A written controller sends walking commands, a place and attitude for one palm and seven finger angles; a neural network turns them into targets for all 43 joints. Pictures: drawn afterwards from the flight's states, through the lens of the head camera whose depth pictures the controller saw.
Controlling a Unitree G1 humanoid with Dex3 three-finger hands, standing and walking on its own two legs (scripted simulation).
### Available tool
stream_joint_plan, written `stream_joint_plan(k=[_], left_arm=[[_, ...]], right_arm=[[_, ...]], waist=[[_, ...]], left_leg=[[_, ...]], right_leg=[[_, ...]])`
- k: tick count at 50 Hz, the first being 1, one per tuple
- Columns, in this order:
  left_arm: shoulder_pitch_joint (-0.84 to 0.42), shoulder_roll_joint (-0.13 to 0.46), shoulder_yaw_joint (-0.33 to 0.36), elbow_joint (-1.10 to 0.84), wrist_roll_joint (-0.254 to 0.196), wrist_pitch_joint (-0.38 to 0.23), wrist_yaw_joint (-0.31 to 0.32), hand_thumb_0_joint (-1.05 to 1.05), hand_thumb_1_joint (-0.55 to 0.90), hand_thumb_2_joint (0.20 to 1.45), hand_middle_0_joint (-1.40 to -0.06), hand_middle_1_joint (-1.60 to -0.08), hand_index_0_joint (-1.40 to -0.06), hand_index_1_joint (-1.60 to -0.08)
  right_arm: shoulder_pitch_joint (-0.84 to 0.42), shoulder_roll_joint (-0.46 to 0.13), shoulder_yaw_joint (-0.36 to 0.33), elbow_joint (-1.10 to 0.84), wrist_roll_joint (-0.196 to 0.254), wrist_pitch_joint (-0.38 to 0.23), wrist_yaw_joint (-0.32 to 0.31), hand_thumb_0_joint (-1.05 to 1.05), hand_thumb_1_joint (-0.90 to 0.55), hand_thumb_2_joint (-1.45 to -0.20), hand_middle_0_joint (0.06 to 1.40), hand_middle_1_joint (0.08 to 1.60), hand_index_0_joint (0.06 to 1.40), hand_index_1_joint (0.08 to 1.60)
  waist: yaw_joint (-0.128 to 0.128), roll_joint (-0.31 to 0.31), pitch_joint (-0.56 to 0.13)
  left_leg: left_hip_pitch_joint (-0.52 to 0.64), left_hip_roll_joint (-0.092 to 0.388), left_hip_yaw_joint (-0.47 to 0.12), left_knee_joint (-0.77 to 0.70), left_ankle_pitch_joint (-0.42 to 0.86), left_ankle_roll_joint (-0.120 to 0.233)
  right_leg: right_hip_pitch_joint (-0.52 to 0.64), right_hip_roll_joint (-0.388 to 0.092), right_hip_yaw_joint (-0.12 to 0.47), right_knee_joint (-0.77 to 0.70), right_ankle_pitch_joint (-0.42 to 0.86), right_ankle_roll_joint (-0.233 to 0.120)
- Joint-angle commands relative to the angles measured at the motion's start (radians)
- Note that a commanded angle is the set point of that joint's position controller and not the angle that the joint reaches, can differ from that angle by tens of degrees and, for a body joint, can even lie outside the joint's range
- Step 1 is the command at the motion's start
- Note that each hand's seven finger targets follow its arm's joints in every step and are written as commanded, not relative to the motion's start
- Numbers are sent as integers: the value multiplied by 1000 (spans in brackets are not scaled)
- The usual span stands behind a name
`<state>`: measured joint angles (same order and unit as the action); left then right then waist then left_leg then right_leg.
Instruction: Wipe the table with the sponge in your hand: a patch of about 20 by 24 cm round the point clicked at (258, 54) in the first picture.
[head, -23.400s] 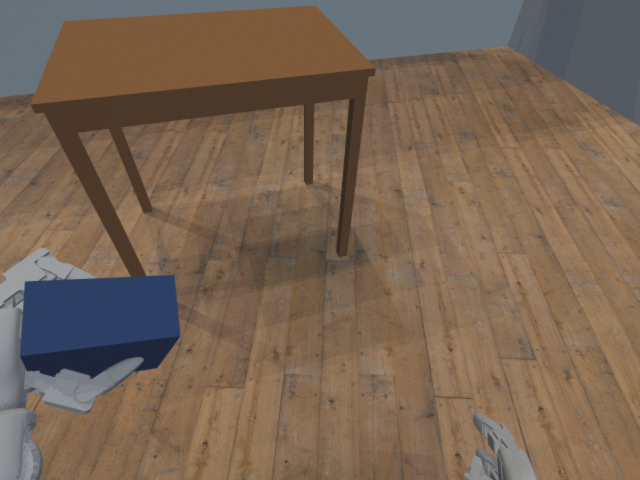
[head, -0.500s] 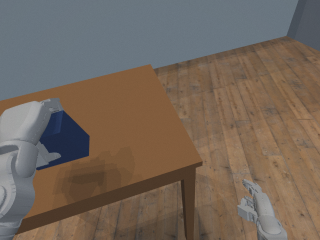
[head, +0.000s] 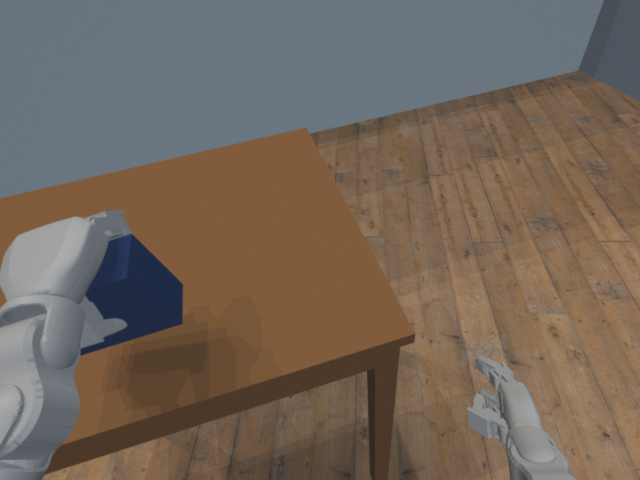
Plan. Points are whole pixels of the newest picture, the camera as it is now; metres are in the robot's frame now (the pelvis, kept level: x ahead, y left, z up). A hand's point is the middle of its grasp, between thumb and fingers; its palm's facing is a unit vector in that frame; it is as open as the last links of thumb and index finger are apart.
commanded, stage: move the sponge above the wiping area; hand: left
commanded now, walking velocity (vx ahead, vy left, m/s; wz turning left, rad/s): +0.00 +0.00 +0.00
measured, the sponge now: (114, 305) +0.24 +0.29 +0.13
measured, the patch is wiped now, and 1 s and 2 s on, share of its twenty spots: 0.00 0.00 0.00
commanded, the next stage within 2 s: lower the sponge onto the table in 1.50 s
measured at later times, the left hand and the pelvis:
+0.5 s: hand (101, 294) +0.24 +0.29 +0.16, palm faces +0.09 -0.06 -0.99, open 9.7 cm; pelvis +0.00 +0.00 +0.00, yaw +1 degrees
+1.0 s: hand (102, 294) +0.24 +0.29 +0.15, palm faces +0.08 -0.04 -1.00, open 9.7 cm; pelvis +0.00 -0.01 +0.00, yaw +1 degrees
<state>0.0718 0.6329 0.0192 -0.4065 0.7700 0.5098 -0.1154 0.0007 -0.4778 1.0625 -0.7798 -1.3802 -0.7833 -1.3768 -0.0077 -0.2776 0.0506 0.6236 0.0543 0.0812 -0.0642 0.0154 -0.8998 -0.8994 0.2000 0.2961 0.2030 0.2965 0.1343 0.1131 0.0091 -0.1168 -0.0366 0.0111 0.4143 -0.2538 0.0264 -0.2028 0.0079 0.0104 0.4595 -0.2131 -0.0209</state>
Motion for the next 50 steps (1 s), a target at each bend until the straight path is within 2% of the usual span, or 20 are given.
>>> stream_joint_plan(k=[1, 5, 10, 11, 15, 16, 20, 21, 25, 28, 30, 31, 35, 36, 40, 41, 45, 46, 49, 50], left_arm=[[-235, 231, 154, -212, 52, -19, 46, 0, 100, 1300, -1200, -1600, -1200, -1600], [-196, 270, 202, -179, 61, -9, 49, 0, 100, 1300, -1200, -1600, -1200, -1600], [-185, 270, 203, -197, 64, -13, 51, 0, 100, 1300, -1200, -1600, -1200, -1600], [-184, 224, 160, -199, 54, -18, 49, 0, 100, 1300, -1200, -1600, -1200, -1600], [-157, 255, 192, -162, 59, -6, 42, 0, 100, 1300, -1200, -1600, -1200, -1600], [-189, 226, 155, -154, 59, -14, 40, 0, 100, 1300, -1200, -1600, -1200, -1600], [-226, 256, 166, -120, 77, -14, 37, 0, 100, 1300, -1200, -1600, -1200, -1600], [-267, 229, 127, -99, 82, -23, 35, 0, 100, 1300, -1200, -1600, -1200, -1600], [-303, 286, 170, -67, 101, -40, 35, 0, 100, 1300, -1200, -1600, -1200, -1600], [-304, 259, 144, -36, 94, -71, 34, 0, 100, 1300, -1200, -1600, -1200, -1600], [-280, 279, 183, -63, 87, -77, 40, 0, 100, 1300, -1200, -1600, -1200, -1600], [-294, 262, 163, -45, 91, -84, 44, 0, 100, 1300, -1200, -1600, -1200, -1600], [-236, 278, 201, -12, 78, -70, 49, 0, 100, 1300, -1200, -1600, -1200, -1600], [-264, 241, 160, -4, 75, -74, 50, 0, 100, 1300, -1200, -1600, -1200, -1600], [-215, 270, 200, -43, 69, -80, 50, 0, 100, 1300, -1200, -1600, -1200, -1600], [-229, 244, 171, -49, 65, -90, 50, 0, 100, 1300, -1200, -1600, -1200, -1600], [-202, 295, 229, -80, 67, -107, 58, 0, 100, 1300, -1200, -1600, -1200, -1600], [-217, 278, 209, -77, 67, -115, 63, 0, 100, 1300, -1200, -1600, -1200, -1600], [-221, 272, 201, -67, 68, -120, 65, 0, 100, 1300, -1200, -1600, -1200, -1600], [-205, 277, 222, -86, 62, -111, 68, 0, 100, 1300, -1200, -1600, -1200, -1600]], right_arm=[[-228, -88, -31, -186, -8, -61, -8, 0, -900, -900, 200, 300, 200, 300], [-268, -85, -26, -183, -1, -59, -7, 0, -900, -900, 200, 300, 200, 300], [-273, -84, -26, -185, -2, -57, -1, 0, -900, -900, 200, 300, 200, 300], [-228, -85, -32, -186, -7, -54, -1, 0, -900, -900, 200, 300, 200, 300], [-268, -87, -25, -184, 0, -54, -2, 0, -900, -900, 200, 300, 200, 300], [-220, -93, -32, -177, -6, -51, -5, 0, -900, -900, 200, 300, 200, 300], [-258, -88, -24, -175, 2, -60, -11, 0, -900, -900, 200, 300, 200, 300], [-216, -95, -29, -171, -6, -57, -15, 0, -900, -900, 200, 300, 200, 300], [-257, -89, -24, -166, 0, -67, -20, 0, -900, -900, 200, 300, 200, 300], [-199, -93, -35, -156, -8, -67, -21, 0, -900, -900, 200, 300, 200, 300], [-251, -83, -27, -167, -3, -78, -17, 0, -900, -900, 200, 300, 200, 300], [-201, -91, -31, -155, -12, -74, -16, 0, -900, -900, 200, 300, 200, 300], [-244, -92, -30, -162, -3, -73, -10, 0, -900, -900, 200, 300, 200, 300], [-197, -98, -36, -157, -9, -70, -12, 0, -900, -900, 200, 300, 200, 300], [-239, -92, -33, -172, 0, -78, -8, 0, -900, -900, 200, 300, 200, 300], [-190, -97, -40, -167, -9, -78, -11, 0, -900, -900, 200, 300, 200, 300], [-228, -89, -37, -173, -5, -90, -16, 0, -900, -900, 200, 300, 200, 300], [-177, -97, -45, -161, -13, -86, -18, 0, -900, -900, 200, 300, 200, 300], [-172, -96, -50, -158, -7, -82, -18, 0, -900, -900, 200, 300, 200, 300], [-228, -87, -38, -168, -2, -91, -17, 0, -900, -900, 200, 300, 200, 300]], waist=[[2, -29, -237], [16, -41, -208], [19, -13, -224], [6, -31, -221], [12, -48, -194], [-6, -65, -196], [-2, -50, -178], [-15, -66, -184], [-3, -50, -195], [-8, -49, -206], [8, -12, -219], [-3, -37, -224], [12, -41, -193], [-7, -56, -205], [6, -43, -218], [-7, -54, -230], [10, -42, -220], [-5, -52, -237], [-6, -45, -201], [8, -32, -196]], left_leg=[[-24, 12, -57, -45, 305, 10], [-30, 6, -73, -51, 296, 8], [-27, 4, -74, -50, 312, 6], [-31, 9, -59, -49, 317, 9], [-42, 5, -69, -51, 283, 7], [-43, 8, -54, -47, 290, 12], [-39, 1, -70, -56, 236, 12], [-45, 2, -57, -57, 232, 14], [-34, -7, -71, -59, 218, 15], [-33, -6, -63, -64, 223, 15], [-31, -8, -71, -56, 230, 13], [-38, -4, -57, -57, 248, 13], [-60, -6, -66, -54, 221, 8], [-59, 0, -47, -51, 225, 13], [-52, -9, -61, -40, 244, 14], [-48, -1, -47, -38, 247, 18], [-40, -8, -65, -33, 246, 18], [-38, -2, -49, -31, 264, 20], [-41, -2, -59, -44, 253, 15], [-38, -4, -70, -39, 248, 14]], right_leg=[[170, -7, 62, -30, 193, -51], [156, 10, 105, -41, 179, -61], [168, 9, 103, -35, 190, -63], [176, -7, 57, -33, 202, -51], [152, 9, 101, -44, 175, -58], [156, -4, 59, -40, 188, -47], [124, 13, 97, -57, 116, -56], [136, -2, 57, -55, 121, -47], [134, 14, 103, -63, 93, -61], [148, -2, 63, -66, 110, -49], [159, 8, 108, -62, 115, -65], [170, -4, 61, -53, 140, -55], [152, 5, 106, -62, 113, -62], [158, -8, 62, -56, 131, -49], [162, 4, 105, -51, 151, -57], [169, -12, 62, -46, 165, -45], [161, 3, 110, -51, 155, -57], [175, -11, 65, -42, 182, -46], [152, -10, 61, -52, 162, -44], [148, 5, 103, -55, 149, -58]])
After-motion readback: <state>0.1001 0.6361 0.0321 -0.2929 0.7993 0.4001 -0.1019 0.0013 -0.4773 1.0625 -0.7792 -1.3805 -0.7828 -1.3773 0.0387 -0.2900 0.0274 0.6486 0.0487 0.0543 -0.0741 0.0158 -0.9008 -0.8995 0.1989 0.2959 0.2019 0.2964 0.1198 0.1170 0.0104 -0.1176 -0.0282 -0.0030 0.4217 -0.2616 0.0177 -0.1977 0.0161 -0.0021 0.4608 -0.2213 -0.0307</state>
